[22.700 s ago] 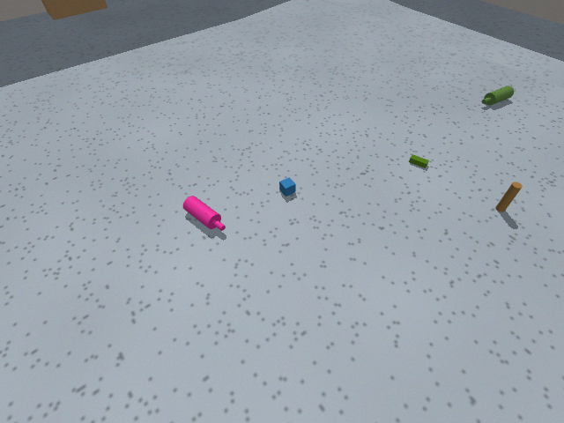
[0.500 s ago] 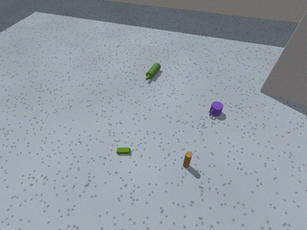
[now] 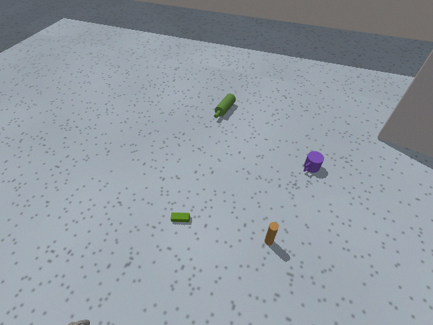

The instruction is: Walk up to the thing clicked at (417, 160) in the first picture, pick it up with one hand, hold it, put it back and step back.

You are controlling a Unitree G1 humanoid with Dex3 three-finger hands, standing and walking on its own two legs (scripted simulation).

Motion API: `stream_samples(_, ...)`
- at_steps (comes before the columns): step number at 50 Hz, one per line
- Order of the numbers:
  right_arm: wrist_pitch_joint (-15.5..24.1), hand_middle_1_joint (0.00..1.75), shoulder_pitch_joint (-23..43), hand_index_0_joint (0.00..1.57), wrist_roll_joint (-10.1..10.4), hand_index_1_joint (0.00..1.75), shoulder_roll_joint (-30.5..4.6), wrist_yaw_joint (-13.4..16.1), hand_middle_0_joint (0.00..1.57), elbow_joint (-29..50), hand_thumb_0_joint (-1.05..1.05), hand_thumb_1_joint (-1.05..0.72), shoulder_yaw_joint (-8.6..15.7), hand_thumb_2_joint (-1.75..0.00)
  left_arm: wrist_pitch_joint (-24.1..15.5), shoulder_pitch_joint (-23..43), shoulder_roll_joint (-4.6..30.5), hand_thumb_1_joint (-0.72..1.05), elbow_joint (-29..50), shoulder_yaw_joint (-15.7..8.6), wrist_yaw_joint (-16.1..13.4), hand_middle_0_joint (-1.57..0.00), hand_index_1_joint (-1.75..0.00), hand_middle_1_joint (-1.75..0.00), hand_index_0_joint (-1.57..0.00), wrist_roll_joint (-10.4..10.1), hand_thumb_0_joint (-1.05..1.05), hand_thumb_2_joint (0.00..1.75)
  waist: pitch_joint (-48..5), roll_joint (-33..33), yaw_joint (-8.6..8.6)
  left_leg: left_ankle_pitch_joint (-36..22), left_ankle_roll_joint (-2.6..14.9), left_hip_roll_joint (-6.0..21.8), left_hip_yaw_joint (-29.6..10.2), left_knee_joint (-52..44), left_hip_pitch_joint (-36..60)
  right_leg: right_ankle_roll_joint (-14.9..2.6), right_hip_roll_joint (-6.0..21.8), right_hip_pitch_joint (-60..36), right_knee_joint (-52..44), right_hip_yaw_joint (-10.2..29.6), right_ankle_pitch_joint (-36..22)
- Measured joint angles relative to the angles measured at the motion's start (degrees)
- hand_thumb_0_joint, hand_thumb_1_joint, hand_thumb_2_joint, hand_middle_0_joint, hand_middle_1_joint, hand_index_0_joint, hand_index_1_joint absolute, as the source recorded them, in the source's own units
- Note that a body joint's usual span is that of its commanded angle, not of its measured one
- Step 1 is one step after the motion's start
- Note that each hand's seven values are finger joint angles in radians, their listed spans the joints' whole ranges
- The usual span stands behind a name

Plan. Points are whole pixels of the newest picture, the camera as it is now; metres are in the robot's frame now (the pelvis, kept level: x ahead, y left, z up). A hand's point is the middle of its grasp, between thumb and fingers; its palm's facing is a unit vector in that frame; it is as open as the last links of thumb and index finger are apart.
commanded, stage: walk up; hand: left
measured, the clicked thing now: (180, 217) +0.71 +0.25 -0.75
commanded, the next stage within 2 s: stand in 0.36 s
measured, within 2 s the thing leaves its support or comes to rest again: neither
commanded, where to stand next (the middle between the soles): +0.33 +0.00 m, yaw +0 degrees
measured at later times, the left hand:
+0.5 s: hand out of the picture +0.07 +0.25 -0.14, palm faces +0.01 -0.94 -0.34, open 7.4 cm
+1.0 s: hand out of the picture +0.06 +0.24 -0.14, palm faces -0.03 -0.94 -0.35, open 7.4 cm
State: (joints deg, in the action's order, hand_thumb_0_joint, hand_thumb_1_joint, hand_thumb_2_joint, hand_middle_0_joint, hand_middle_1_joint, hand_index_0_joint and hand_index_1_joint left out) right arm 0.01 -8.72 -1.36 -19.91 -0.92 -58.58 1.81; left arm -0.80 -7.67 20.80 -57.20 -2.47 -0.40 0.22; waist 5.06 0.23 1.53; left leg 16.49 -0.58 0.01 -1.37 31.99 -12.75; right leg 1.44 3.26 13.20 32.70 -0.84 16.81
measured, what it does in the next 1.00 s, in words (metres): stands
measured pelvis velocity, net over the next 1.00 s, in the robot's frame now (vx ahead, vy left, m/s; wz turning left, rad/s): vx -0.01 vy -0.01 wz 0.00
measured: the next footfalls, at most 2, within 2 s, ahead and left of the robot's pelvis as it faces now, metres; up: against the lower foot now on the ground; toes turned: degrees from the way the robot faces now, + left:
left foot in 1.64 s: +0.13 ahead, +0.16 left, +0.00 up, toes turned +5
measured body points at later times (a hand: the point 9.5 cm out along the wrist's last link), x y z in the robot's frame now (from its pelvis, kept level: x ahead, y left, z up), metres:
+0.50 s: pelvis +0.00 +0.00 +0.01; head +0.01 +0.00 +0.46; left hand +0.07 +0.30 -0.12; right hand +0.12 -0.29 -0.11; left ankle +0.01 +0.13 -0.73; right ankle +0.01 -0.14 -0.73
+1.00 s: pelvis -0.01 -0.01 +0.02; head -0.01 -0.02 +0.47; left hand +0.06 +0.29 -0.11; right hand +0.05 -0.31 -0.12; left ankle +0.01 +0.13 -0.73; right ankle +0.01 -0.14 -0.73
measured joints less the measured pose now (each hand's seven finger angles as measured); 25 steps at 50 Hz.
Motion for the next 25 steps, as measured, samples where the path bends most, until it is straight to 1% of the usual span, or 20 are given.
stream_samples(2,-0.22,0.3,0.65,0.21,0.18,0.3,0.65,-0.04,0.2,-0.6,0.01,-0.9,-0.43,-0.9,-0.15,0.14,0.43,0.9,-0.86,0.0,0.13,-0.2,-0.3,-0.3,-0.2,0.13,0.01,0.9,-0.24,0.01,-0.13,-0.01,-0.03,0.45,-0.12,-0.29,0.26,0.44,-0.45,-0.87,-1.67,-0.16,-0.97)
stream_samples(7,0.14,0.3,2.17,0.21,0.3,0.3,1.46,-0.03,0.2,-1.77,0.01,-0.9,-0.96,-0.9,-0.06,0.91,0.7,0.9,-2.8,0.33,0.29,-0.2,-0.3,-0.3,-0.2,-0.09,0.01,0.9,-0.89,0.45,-0.23,-1.05,0.17,0.2,-0.12,-2.46,1.52,0.69,-0.2,-2.29,-4.06,-0.24,-2.06)
stream_samples(16,0.15,0.3,5.32,0.21,0.42,0.3,0.98,-0.08,0.2,-3.13,0.01,-0.9,-0.88,-0.9,-0.19,2.01,-0.47,0.9,-5.34,0.91,0.69,-0.2,-0.3,-0.3,-0.2,0.25,0.01,0.9,-1.48,-0.29,-0.02,-3.16,0.12,0.18,-0.55,-6.02,2.9,0.81,-0.19,-4.18,-8.29,-0.79,-4.35)
stream_samples(20,0.42,0.3,5.85,0.21,0.45,0.3,0.73,-0.14,0.2,-3.74,0.01,-0.9,-0.88,-0.9,-0.29,1.99,-0.71,0.9,-6.31,1.3,0.76,-0.2,-0.3,-0.3,-0.2,0.45,0.01,0.9,-1.4,-0.28,0.05,-4.19,-0.02,0.14,-0.64,-7.89,3.76,0.77,-0.14,-4.86,-9.71,-0.92,-5.09)
stream_samples(25,0.94,0.3,5.84,0.21,0.62,0.3,0.21,-0.11,0.2,-4.34,0.01,-0.9,-0.95,-0.9,-0.22,1.87,-1.0,0.9,-7.51,2.0,0.83,-0.2,-0.3,-0.3,-0.2,0.47,0.01,0.9,-1.2,-0.34,-0.26,-5.62,-0.2,0.21,-0.68,-10.31,5.1,0.69,-0.2,-5.96,-11.57,-1.0,-6.2)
